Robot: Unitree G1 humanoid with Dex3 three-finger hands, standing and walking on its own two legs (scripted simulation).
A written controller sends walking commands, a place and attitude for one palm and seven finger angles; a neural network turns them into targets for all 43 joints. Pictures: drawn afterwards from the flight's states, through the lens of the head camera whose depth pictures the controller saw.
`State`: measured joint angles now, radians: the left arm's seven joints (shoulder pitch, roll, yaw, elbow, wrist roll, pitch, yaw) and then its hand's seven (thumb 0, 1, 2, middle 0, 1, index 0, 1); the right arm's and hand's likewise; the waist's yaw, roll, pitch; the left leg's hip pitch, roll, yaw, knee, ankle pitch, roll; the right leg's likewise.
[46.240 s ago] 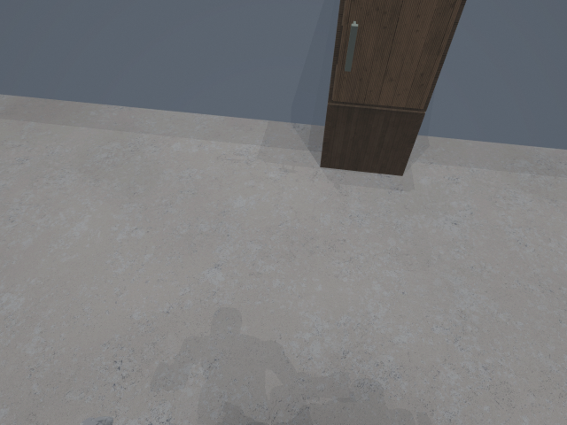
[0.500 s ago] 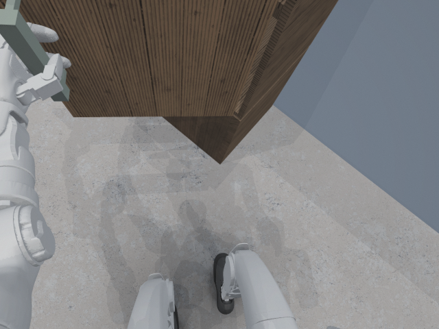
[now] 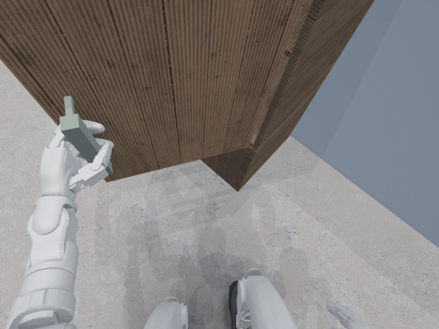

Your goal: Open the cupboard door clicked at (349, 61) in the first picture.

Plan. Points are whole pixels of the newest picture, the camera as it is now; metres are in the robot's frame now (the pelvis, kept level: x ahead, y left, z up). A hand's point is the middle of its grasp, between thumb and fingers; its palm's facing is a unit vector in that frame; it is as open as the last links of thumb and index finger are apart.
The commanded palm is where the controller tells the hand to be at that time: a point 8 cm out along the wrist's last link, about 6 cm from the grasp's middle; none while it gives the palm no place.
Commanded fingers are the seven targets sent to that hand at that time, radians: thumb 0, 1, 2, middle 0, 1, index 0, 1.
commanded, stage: pull the door open along its arc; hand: left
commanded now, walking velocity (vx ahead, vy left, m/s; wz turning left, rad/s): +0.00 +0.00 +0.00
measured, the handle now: (89, 139) +0.45 +0.22 +0.00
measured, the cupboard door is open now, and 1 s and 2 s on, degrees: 59 88 88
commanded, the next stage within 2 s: open thumb and fingers to let go in 0.54 s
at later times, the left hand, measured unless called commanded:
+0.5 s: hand (150, 230) +0.28 +0.10 +0.01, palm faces +0.41 -0.91 -0.02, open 6.3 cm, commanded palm +0.21 +0.14 +0.01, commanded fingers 0.00 0.90 0.90 -0.40 -1.35 -0.40 -1.35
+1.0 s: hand (168, 245) +0.26 +0.07 +0.02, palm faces +0.43 -0.90 -0.03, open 9.3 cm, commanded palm +0.21 +0.12 +0.01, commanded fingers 0.00 -0.43 0.33 -0.31 -1.21 -0.31 -1.21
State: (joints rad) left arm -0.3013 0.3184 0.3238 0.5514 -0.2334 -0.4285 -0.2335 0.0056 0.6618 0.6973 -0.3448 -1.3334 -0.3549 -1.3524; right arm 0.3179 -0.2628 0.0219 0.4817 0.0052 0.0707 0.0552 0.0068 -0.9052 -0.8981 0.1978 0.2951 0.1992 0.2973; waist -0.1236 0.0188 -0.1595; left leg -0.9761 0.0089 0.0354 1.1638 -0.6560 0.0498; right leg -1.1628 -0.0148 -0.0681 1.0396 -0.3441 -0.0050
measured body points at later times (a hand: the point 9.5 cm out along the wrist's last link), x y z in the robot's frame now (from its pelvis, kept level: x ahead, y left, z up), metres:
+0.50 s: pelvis +0.01 -0.03 +0.00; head +0.11 -0.03 +0.44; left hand +0.26 +0.15 +0.02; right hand +0.21 -0.22 -0.11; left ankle -0.07 +0.08 -0.65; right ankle +0.07 -0.13 -0.65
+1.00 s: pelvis -0.03 -0.05 -0.01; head +0.06 -0.06 +0.43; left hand +0.23 +0.12 +0.02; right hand +0.17 -0.26 -0.12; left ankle -0.07 +0.08 -0.65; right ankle +0.07 -0.13 -0.65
